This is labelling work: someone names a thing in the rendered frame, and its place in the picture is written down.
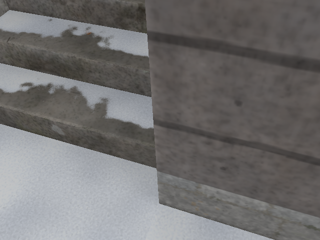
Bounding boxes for stairs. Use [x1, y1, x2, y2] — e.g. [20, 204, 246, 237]
[0, 0, 157, 168]

